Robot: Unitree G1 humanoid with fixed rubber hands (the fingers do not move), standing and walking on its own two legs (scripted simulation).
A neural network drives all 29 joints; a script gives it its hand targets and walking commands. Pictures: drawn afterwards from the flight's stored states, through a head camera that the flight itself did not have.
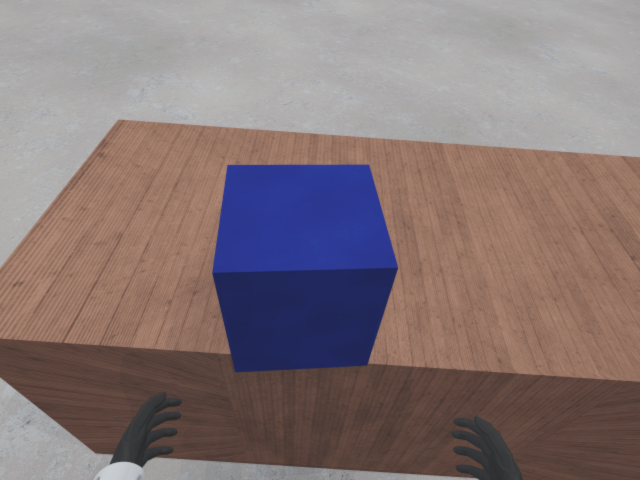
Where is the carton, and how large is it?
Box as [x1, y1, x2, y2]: [212, 165, 397, 371]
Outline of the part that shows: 227,165 212,273 235,371 366,365 397,269 397,265 369,166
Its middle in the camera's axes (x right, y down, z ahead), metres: -0.03 +0.05 +0.60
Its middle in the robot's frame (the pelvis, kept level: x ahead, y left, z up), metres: +0.41 +0.05 +0.01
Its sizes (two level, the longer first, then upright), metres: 0.210 0.200 0.250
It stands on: a pedestal, 0.66 m high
